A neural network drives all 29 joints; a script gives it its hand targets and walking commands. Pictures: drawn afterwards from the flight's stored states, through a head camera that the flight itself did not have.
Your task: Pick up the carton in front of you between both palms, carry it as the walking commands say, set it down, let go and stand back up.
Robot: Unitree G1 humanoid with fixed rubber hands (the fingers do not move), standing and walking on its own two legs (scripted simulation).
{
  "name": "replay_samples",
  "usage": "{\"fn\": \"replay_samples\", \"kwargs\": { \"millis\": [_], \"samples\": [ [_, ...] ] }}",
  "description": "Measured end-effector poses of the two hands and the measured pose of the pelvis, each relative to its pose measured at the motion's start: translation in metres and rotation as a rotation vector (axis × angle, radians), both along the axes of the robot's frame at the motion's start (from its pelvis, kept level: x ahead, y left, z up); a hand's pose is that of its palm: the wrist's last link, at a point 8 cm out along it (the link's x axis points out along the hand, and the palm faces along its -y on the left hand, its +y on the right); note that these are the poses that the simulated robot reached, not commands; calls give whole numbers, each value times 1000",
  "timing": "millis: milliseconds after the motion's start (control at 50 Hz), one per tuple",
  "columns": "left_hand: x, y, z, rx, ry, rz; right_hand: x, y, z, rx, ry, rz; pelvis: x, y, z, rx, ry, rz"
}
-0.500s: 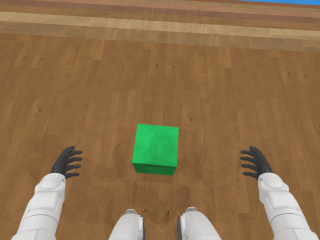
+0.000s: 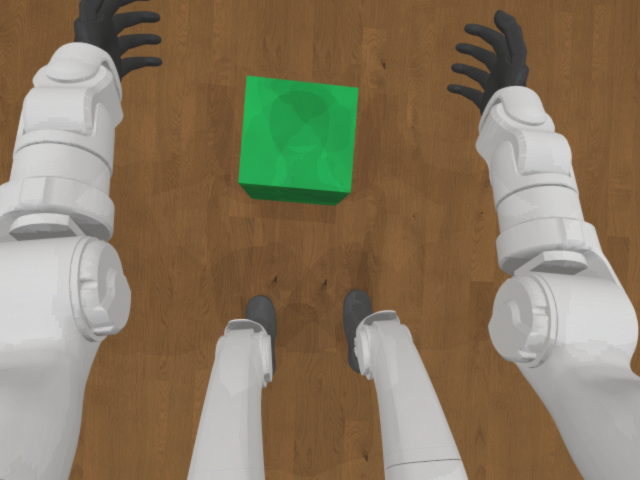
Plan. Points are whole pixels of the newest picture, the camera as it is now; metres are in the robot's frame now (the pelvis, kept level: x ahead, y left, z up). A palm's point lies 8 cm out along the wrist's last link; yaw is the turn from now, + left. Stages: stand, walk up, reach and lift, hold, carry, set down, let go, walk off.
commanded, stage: reach and lift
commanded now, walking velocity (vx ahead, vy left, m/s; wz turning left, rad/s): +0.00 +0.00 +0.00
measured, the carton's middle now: (297, 150) +0.56 +0.00 -0.54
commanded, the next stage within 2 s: none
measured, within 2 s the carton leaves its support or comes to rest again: leaves its support in 1.92 s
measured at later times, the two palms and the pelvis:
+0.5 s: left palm (175, 93) +0.58 +0.18 -0.25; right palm (430, 117) +0.54 -0.19 -0.25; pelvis +0.04 +0.00 -0.09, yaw -2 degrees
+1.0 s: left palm (206, 137) +0.57 +0.18 -0.45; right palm (391, 151) +0.53 -0.19 -0.45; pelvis -0.03 +0.00 -0.27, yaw -3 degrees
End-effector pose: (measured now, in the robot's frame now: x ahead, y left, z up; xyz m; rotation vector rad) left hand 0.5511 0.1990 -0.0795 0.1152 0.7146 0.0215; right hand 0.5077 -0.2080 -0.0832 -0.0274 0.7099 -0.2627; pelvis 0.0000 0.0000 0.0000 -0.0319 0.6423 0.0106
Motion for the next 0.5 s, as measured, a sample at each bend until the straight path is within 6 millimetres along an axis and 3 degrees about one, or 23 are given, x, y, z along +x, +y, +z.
{"fn": "replay_samples", "kwargs": {
  "millis": [160, 300, 380, 500],
  "samples": [
    [46, -12, -26, -19, -54, -15, 40, 13, -28, 6, -57, -6, 17, 2, -4, -4, 114, -2],
    [48, -18, -68, -28, -43, 0, 40, 15, -68, 11, -51, -9, 38, 2, -14, -9, 222, -4],
    [40, -21, -104, -28, -20, 14, 35, 14, -102, 13, -30, -10, 43, 0, -37, -10, 276, -11],
    [30, -22, -175, -13, -7, 34, 31, 14, -169, 11, -15, 2, 36, -5, -92, -7, 314, -16]
  ]
}}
